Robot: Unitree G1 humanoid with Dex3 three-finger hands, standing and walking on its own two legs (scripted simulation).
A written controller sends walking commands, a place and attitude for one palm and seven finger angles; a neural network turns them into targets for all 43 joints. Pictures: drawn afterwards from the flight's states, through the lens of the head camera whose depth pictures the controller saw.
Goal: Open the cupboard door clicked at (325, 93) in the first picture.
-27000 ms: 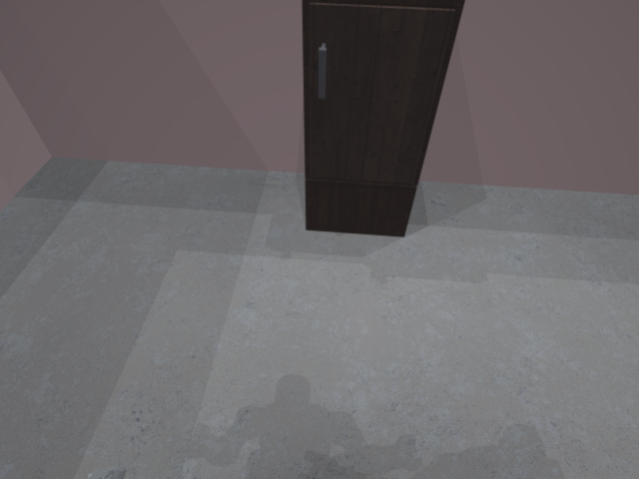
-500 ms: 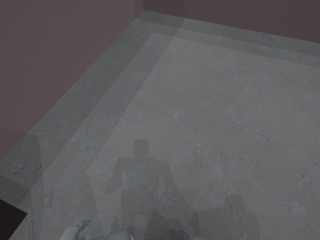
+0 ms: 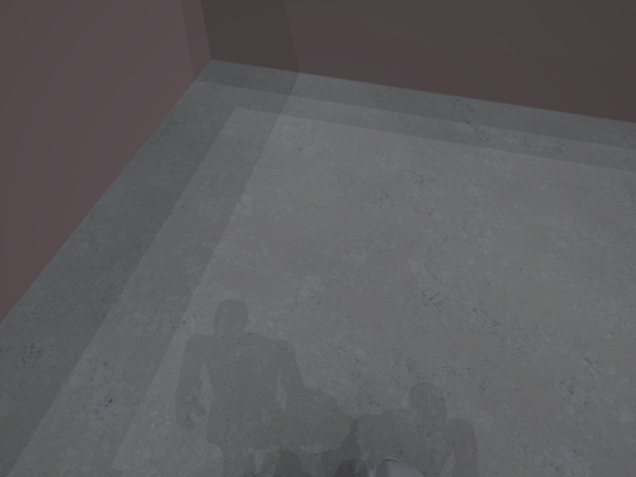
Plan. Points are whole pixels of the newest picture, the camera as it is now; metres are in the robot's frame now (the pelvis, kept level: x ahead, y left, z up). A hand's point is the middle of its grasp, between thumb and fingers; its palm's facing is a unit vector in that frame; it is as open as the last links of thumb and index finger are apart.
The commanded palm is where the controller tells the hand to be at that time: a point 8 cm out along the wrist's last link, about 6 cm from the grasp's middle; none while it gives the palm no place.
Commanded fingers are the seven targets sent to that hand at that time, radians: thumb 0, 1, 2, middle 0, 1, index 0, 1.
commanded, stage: walk to a spot facing it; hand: left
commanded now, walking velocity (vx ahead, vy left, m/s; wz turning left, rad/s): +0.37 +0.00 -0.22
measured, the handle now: out of the picture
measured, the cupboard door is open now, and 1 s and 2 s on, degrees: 47 47 47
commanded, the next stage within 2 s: turn to face it in 0.42 s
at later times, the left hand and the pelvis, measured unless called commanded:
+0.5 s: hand (237, 419) +0.23 +0.14 -0.19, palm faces +0.05 -0.99 -0.15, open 7.3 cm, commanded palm none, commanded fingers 0.00 0.90 0.90 -0.20 -0.30 -0.20 -0.30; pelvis +0.25 -0.04 -0.01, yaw -1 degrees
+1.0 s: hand (261, 280) +0.46 +0.13 -0.16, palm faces +0.23 -0.94 -0.26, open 7.3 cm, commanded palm none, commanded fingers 0.00 0.90 0.90 -0.20 -0.30 -0.20 -0.30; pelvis +0.39 -0.08 -0.01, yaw +13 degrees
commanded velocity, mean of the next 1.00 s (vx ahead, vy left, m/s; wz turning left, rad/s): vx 0.16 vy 0.00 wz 0.30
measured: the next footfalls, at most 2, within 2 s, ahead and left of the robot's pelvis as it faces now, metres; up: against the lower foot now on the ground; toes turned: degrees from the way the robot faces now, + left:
right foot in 0.14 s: +0.17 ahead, -0.14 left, +0.00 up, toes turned -9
left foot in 0.52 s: +0.43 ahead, +0.07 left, +0.00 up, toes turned +7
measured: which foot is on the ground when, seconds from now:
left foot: down 0.00-0.14, up 0.16-0.50, down 0.52-0.90, up 0.92-1.00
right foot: up 0.00-0.12, down 0.14-0.54, up 0.56-0.88, down 0.90-1.00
